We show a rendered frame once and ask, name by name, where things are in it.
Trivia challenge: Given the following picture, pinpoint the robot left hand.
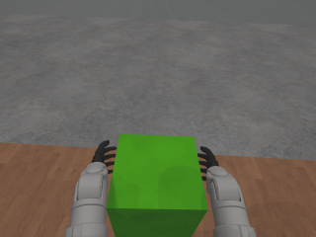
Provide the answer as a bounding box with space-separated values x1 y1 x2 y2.
91 140 117 174

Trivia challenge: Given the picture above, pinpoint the right robot forearm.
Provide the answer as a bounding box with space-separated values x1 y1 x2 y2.
205 166 257 237

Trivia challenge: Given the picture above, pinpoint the carton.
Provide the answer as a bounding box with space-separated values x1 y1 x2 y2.
107 134 208 237

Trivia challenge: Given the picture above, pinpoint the robot right hand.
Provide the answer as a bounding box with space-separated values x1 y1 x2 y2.
197 146 219 181

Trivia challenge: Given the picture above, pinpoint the left robot forearm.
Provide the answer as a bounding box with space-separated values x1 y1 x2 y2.
64 162 109 237

